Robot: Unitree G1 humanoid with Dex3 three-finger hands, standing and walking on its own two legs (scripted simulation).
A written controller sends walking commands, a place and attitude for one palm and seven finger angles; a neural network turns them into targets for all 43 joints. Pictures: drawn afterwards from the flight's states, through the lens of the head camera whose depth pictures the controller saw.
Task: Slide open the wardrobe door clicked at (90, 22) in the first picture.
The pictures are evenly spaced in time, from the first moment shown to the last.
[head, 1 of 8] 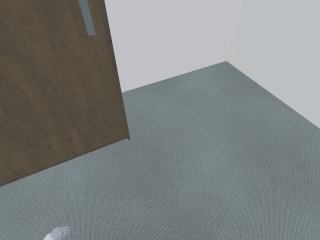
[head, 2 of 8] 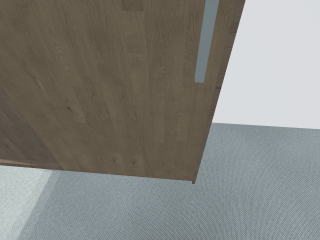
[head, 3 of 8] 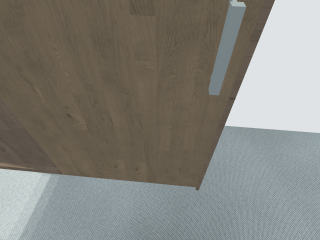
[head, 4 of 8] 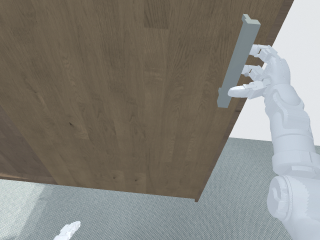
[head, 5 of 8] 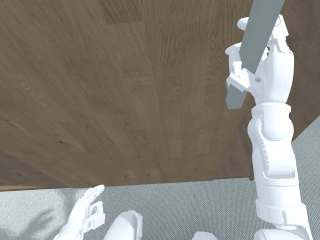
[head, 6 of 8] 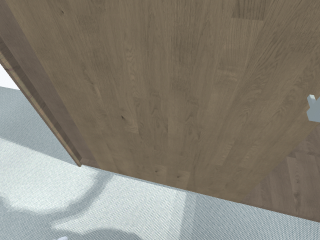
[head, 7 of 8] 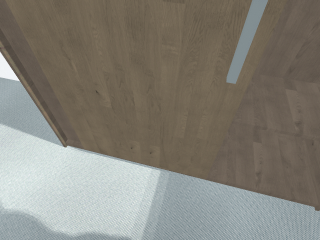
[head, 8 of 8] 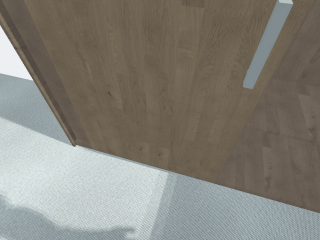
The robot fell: no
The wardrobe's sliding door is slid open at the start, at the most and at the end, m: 0.00 0.68 0.68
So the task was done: yes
